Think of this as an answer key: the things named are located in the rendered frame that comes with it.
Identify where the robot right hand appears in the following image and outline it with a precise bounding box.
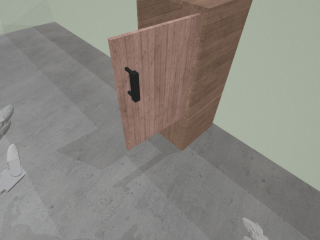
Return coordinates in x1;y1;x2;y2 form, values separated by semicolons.
242;217;269;240

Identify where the robot left hand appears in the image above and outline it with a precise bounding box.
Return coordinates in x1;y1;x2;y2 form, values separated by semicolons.
0;104;26;195

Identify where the cupboard door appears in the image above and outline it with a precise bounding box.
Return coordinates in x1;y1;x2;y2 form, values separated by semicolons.
107;13;201;151

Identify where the handle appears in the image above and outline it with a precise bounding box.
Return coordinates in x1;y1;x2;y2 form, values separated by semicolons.
124;67;141;103

